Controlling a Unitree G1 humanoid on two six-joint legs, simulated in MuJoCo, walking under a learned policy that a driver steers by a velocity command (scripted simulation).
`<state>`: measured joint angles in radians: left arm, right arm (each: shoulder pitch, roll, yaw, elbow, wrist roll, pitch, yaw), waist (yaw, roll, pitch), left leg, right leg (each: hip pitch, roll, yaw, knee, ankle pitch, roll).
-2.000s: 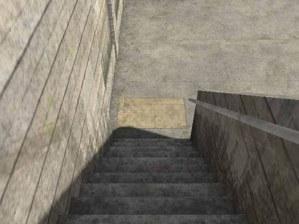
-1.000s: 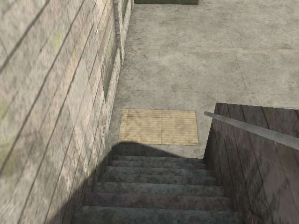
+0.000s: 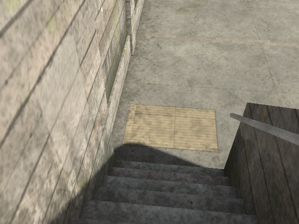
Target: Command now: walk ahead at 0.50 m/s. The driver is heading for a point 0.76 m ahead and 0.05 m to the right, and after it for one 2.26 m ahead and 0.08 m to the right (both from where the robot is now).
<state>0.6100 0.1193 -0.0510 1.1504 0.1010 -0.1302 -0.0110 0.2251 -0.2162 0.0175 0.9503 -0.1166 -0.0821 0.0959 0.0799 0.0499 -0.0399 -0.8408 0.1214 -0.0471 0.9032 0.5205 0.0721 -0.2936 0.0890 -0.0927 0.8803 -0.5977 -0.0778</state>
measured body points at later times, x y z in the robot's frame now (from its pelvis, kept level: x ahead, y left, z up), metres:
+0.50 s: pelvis +0.25 +0.04 -0.22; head +0.25 +0.04 +0.23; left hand +0.35 +0.27 -0.36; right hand +0.11 -0.12 -0.37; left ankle +0.18 +0.13 -0.89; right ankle +0.44 -0.09 -0.90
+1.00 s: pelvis +0.50 +0.02 -0.45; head +0.50 +0.02 +0.00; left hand +0.35 +0.18 -0.60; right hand +0.63 -0.20 -0.58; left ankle +0.67 +0.15 -1.15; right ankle +0.40 -0.07 -1.10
